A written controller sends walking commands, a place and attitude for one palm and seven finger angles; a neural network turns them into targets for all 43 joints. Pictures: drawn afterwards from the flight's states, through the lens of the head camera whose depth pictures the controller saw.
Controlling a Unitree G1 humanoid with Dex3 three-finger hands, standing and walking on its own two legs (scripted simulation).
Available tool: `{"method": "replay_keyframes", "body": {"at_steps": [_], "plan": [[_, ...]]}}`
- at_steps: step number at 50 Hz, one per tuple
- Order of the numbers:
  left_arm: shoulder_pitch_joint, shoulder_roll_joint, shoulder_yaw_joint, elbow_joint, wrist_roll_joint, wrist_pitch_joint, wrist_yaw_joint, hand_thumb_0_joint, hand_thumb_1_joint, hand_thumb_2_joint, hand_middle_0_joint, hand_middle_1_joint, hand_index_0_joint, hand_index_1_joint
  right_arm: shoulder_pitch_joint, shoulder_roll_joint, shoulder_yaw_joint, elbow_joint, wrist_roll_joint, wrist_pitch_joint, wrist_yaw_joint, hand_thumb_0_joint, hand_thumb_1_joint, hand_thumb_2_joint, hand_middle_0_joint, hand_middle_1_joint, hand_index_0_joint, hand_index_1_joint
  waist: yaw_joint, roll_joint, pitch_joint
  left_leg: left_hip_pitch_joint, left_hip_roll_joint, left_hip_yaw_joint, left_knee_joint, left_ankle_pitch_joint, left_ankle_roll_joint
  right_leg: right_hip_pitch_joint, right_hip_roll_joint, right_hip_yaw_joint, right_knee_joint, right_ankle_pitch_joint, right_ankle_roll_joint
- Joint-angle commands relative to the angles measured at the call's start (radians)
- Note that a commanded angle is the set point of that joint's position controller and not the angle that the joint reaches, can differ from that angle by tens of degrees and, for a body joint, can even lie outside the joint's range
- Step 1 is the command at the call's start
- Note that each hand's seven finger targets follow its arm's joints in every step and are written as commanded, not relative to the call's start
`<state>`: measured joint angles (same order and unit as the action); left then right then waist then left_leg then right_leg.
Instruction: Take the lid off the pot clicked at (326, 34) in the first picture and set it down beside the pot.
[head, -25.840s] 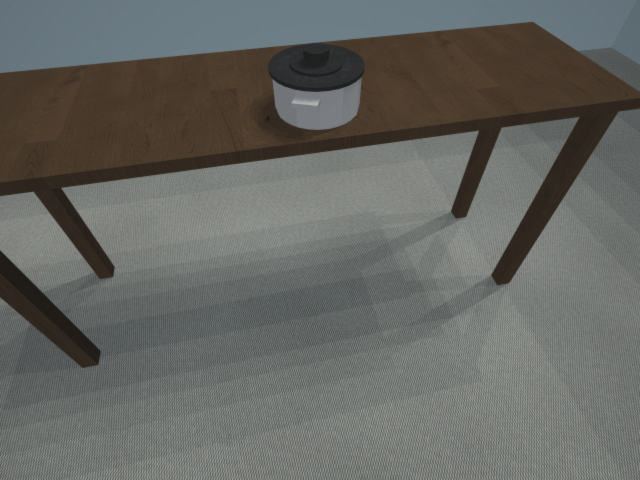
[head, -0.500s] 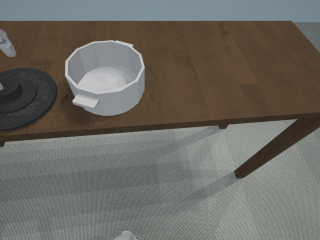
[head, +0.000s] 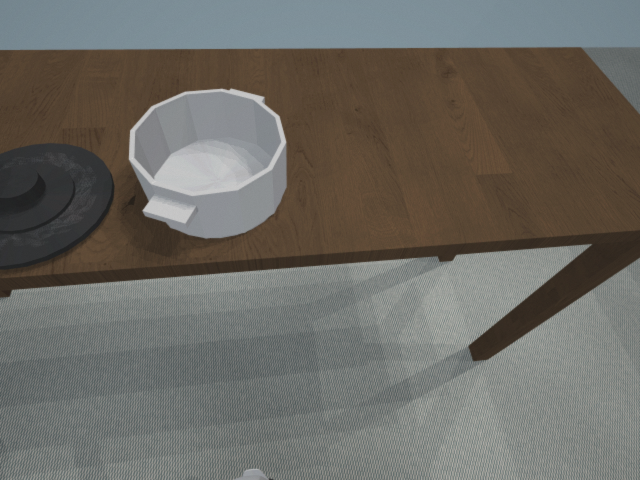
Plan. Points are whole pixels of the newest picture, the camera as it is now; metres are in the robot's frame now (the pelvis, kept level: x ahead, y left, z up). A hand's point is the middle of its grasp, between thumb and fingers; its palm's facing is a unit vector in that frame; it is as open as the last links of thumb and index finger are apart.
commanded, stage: raise the empty hand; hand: left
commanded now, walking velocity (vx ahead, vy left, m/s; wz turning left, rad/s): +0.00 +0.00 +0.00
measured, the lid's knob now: (17, 186) +0.47 +0.36 +0.07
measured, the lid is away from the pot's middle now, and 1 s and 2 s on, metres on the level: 0.24 0.24 0.24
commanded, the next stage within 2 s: draw the hand back to the body in 0.30 s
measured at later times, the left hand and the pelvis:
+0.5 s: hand out of the picture +0.47 +0.35 +0.23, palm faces -0.27 -0.13 -0.95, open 11.1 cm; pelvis +0.01 -0.01 +0.01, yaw +0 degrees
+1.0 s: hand out of the picture +0.43 +0.29 +0.25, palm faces +0.21 -0.63 -0.74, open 11.1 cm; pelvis +0.00 -0.02 +0.01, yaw +1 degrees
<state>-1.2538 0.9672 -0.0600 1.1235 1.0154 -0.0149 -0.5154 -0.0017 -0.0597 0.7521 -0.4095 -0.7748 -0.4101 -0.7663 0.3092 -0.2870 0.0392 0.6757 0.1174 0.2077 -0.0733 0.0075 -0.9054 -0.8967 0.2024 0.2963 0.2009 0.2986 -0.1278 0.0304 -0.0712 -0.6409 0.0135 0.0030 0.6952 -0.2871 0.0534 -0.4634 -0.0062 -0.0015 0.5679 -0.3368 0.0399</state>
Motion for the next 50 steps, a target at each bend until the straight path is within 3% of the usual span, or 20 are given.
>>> {"method": "replay_keyframes", "body": {"at_steps": [1, 4, 7, 9, 13, 14, 15, 19, 23, 24, 28, 29, 33, 34, 40, 44, 45, 47, 48, 50], "plan": [[-0.472, 0.282, 0.058, -0.187, 0.008, 0.019, 0.032, 0.0, -0.065, 0.757, -0.396, -0.771, -0.396, -0.771, 0.085, -0.188, -0.062, -0.065, -0.01, -0.018, -0.007, 0.0, -0.9, -0.9, 0.2, 0.3, 0.2, 0.3, 0.003, 0.14, -0.395, 0.493, -0.02, -0.017, -0.047, 0.399, 0.024, -0.063, 0.087, -0.069, -0.063, 0.224, -0.064], [-0.535, 0.321, 0.085, -0.281, 0.008, 0.017, 0.029, 0.0, -0.065, 0.757, -0.396, -0.771, -0.396, -0.771, 0.077, -0.188, -0.065, -0.073, -0.013, -0.019, -0.004, 0.0, -0.9, -0.9, 0.2, 0.3, 0.2, 0.3, 0.01, 0.206, -0.478, 0.571, -0.011, -0.029, -0.044, 0.51, 0.022, -0.049, 0.085, -0.065, -0.063, 0.251, -0.062], [-0.487, 0.245, 0.026, -0.159, 0.004, 0.036, 0.016, 0.0, -0.065, 0.757, -0.396, -0.771, -0.396, -0.771, 0.081, -0.184, -0.062, -0.059, -0.007, -0.021, -0.003, 0.0, -0.9, -0.9, 0.2, 0.3, 0.2, 0.3, -0.008, 0.144, -0.361, 0.506, -0.015, -0.021, -0.061, 0.396, 0.022, -0.077, 0.086, -0.074, -0.084, 0.197, -0.061], [-0.514, 0.281, 0.049, -0.203, 0.005, 0.041, 0.015, 0.0, -0.065, 0.757, -0.396, -0.771, -0.396, -0.771, 0.074, -0.19, -0.062, -0.061, -0.007, -0.018, -0.002, 0.0, -0.9, -0.9, 0.2, 0.3, 0.2, 0.3, 0.002, 0.146, -0.403, 0.523, -0.011, -0.017, -0.07, 0.418, 0.022, -0.045, 0.082, -0.067, -0.084, 0.214, -0.058], [-0.494, 0.178, -0.038, -0.157, -0.003, 0.049, 0.007, 0.0, -0.065, 0.757, -0.396, -0.771, -0.396, -0.771, 0.074, -0.182, -0.054, -0.053, 0.001, -0.028, -0.003, 0.0, -0.9, -0.9, 0.2, 0.3, 0.2, 0.3, -0.006, 0.125, -0.346, 0.516, -0.011, -0.012, -0.083, 0.412, 0.024, -0.063, 0.081, -0.078, -0.091, 0.214, -0.064], [-0.52, 0.254, 0.019, -0.166, 0.014, 0.054, 0.014, 0.0, -0.065, 0.757, -0.396, -0.771, -0.396, -0.771, 0.082, -0.192, -0.06, -0.047, -0.009, -0.023, 0.0, 0.0, -0.9, -0.9, 0.2, 0.3, 0.2, 0.3, -0.003, 0.116, -0.38, 0.512, -0.012, -0.012, -0.081, 0.385, 0.023, -0.043, 0.081, -0.068, -0.091, 0.213, -0.057], [-0.479, 0.262, 0.024, -0.111, 0.023, 0.053, 0.018, 0.0, -0.065, 0.757, -0.396, -0.771, -0.396, -0.771, 0.082, -0.187, -0.057, -0.052, -0.006, -0.023, -0.002, 0.0, -0.9, -0.9, 0.2, 0.3, 0.2, 0.3, -0.003, 0.092, -0.353, 0.467, -0.026, -0.006, -0.075, 0.361, 0.026, -0.027, 0.082, -0.067, -0.086, 0.223, -0.061], [-0.548, 0.327, 0.07, -0.219, 0.025, 0.043, 0.022, 0.0, -0.065, 0.757, -0.396, -0.771, -0.396, -0.771, 0.068, -0.189, -0.061, -0.059, -0.008, -0.018, -0.001, 0.0, -0.9, -0.9, 0.2, 0.3, 0.2, 0.3, 0.006, 0.156, -0.452, 0.526, -0.019, -0.001, -0.071, 0.45, 0.028, 0.012, 0.076, -0.056, -0.081, 0.276, -0.056], [-0.476, 0.229, 0.027, -0.256, -0.002, 0.037, 0.012, 0.0, -0.065, 0.757, -0.396, -0.771, -0.396, -0.771, 0.057, -0.175, -0.065, -0.077, -0.001, -0.017, 0.007, 0.0, -0.9, -0.9, 0.2, 0.3, 0.2, 0.3, 0.015, 0.179, -0.438, 0.58, -0.008, -0.011, -0.064, 0.582, 0.025, -0.014, 0.078, -0.072, -0.077, 0.3, -0.063], [-0.463, 0.304, 0.096, -0.285, 0.01, 0.04, 0.021, 0.0, -0.065, 0.757, -0.396, -0.771, -0.396, -0.771, 0.054, -0.178, -0.072, -0.084, -0.011, -0.007, 0.015, 0.0, -0.9, -0.9, 0.2, 0.3, 0.2, 0.3, 0.025, 0.186, -0.48, 0.586, -0.011, -0.015, -0.054, 0.596, 0.023, 0.004, 0.078, -0.062, -0.072, 0.303, -0.058], [-0.299, 0.291, 0.12, -0.252, -0.014, 0.036, 0.018, 0.0, -0.065, 0.757, -0.396, -0.771, -0.396, -0.771, 0.027, -0.172, -0.069, -0.114, -0.002, 0.01, 0.02, 0.0, -0.9, -0.9, 0.2, 0.3, 0.2, 0.3, 0.035, 0.096, -0.396, 0.497, -0.024, 0.01, -0.068, 0.547, 0.03, 0.054, 0.076, -0.067, -0.072, 0.336, -0.062], [-0.305, 0.332, 0.149, -0.281, -0.01, 0.042, 0.023, 0.0, -0.065, 0.757, -0.396, -0.771, -0.396, -0.771, 0.017, -0.175, -0.07, -0.12, -0.006, 0.02, 0.025, 0.0, -0.9, -0.9, 0.2, 0.3, 0.2, 0.3, 0.038, 0.093, -0.407, 0.482, -0.028, 0.01, -0.07, 0.522, 0.03, 0.071, 0.074, -0.061, -0.069, 0.339, -0.058], [-0.303, 0.302, 0.141, -0.471, -0.036, 0.049, 0.025, 0.0, -0.065, 0.757, -0.396, -0.771, -0.396, -0.771, -0.031, -0.169, -0.078, -0.155, -0.001, 0.026, 0.032, 0.0, -0.9, -0.9, 0.2, 0.3, 0.2, 0.3, 0.041, 0.161, -0.447, 0.558, -0.021, -0.001, -0.07, 0.592, 0.037, 0.064, 0.069, -0.06, -0.076, 0.346, -0.067], [-0.287, 0.37, 0.207, -0.542, -0.034, 0.054, 0.033, 0.0, -0.065, 0.757, -0.396, -0.771, -0.396, -0.771, -0.031, -0.168, -0.082, -0.166, -0.006, 0.027, 0.037, 0.0, -0.9, -0.9, 0.2, 0.3, 0.2, 0.3, 0.053, 0.184, -0.498, 0.588, -0.022, -0.015, -0.063, 0.622, 0.037, 0.079, 0.07, -0.053, -0.071, 0.347, -0.063], [-0.016, 0.313, 0.238, -0.545, -0.09, 0.076, 0.024, 0.0, -0.065, 0.757, -0.396, -0.771, -0.396, -0.771, -0.082, -0.156, -0.075, -0.194, -0.001, 0.024, 0.043, 0.0, -0.9, -0.9, 0.2, 0.3, 0.2, 0.3, 0.067, 0.103, -0.394, 0.538, -0.032, -0.007, -0.073, 0.577, 0.036, 0.098, 0.067, -0.066, -0.079, 0.344, -0.06], [-0.048, 0.294, 0.213, -0.639, -0.107, 0.104, 0.023, 0.0, -0.065, 0.757, -0.396, -0.771, -0.396, -0.771, -0.125, -0.157, -0.069, -0.203, 0.002, 0.029, 0.042, 0.0, -0.9, -0.9, 0.2, 0.3, 0.2, 0.3, 0.063, 0.105, -0.352, 0.524, -0.033, -0.006, -0.106, 0.471, 0.032, 0.103, 0.061, -0.067, -0.099, 0.296, -0.062], [-0.187, 0.055, 0.401, -0.726, -0.716, 0.006, 0.209, 0.0, -0.065, 0.757, -0.396, -0.771, -0.396, -0.771, 0.01, -0.102, -0.071, -0.286, -0.006, -0.046, 0.029, 0.0, -0.9, -0.9, 0.2, 0.3, 0.2, 0.3, 0.034, 0.107, -0.251, 0.646, 0.015, 0.012, -0.143, 0.277, 0.017, 0.009, 0.055, -0.075, -0.147, 0.198, -0.093], [0.014, 0.005, 0.364, -0.705, -0.783, -0.024, 0.36, 0.0, -0.065, 0.757, -0.396, -0.771, -0.396, -0.771, -0.065, -0.122, -0.039, -0.258, -0.018, -0.09, 0.002, 0.0, -0.9, -0.9, 0.2, 0.3, 0.2, 0.3, 0.061, 0.07, -0.266, 0.694, 0.043, -0.065, -0.2, 0.195, 0.006, 0.045, 0.056, -0.063, -0.154, 0.15, -0.096], [0.078, 0.003, 0.418, -0.719, -0.88, -0.036, 0.396, 0.0, -0.065, 0.757, -0.396, -0.771, -0.396, -0.771, -0.08, -0.136, -0.041, -0.266, -0.022, -0.108, -0.009, 0.0, -0.9, -0.9, 0.2, 0.3, 0.2, 0.3, 0.071, 0.02, -0.293, 0.682, 0.029, -0.04, -0.199, 0.2, 0.01, 0.092, 0.06, -0.053, -0.173, 0.169, -0.096], [0.151, 0.055, 0.505, -0.739, -0.937, -0.043, 0.476, 0.0, -0.065, 0.757, -0.396, -0.771, -0.396, -0.771, -0.078, -0.139, -0.038, -0.236, -0.034, -0.122, -0.018, 0.0, -0.9, -0.9, 0.2, 0.3, 0.2, 0.3, 0.092, -0.01, -0.297, 0.63, 0.021, -0.002, -0.192, 0.263, 0.002, 0.188, 0.046, -0.039, -0.168, 0.265, -0.085]]}}
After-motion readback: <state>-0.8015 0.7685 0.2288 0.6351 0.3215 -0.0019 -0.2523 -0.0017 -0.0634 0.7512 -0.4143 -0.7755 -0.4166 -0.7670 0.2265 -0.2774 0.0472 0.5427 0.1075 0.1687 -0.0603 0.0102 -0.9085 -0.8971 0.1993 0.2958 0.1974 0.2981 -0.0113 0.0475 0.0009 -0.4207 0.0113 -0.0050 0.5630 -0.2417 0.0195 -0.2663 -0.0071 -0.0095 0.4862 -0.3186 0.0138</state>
